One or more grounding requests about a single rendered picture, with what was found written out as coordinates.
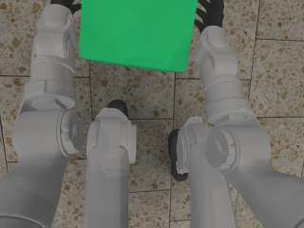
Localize left robot thigh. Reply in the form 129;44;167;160
82;117;137;228

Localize left robot hand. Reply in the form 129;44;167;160
50;0;82;15

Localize robot left upper arm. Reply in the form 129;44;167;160
0;108;85;228

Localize carton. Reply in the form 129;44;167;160
79;0;198;73

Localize robot right forearm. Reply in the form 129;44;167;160
193;26;265;133

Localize right robot hand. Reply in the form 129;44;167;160
194;0;224;34

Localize robot right upper arm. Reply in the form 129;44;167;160
204;124;304;228

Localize robot left forearm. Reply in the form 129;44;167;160
11;4;78;154

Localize robot right foot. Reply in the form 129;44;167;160
168;129;188;181

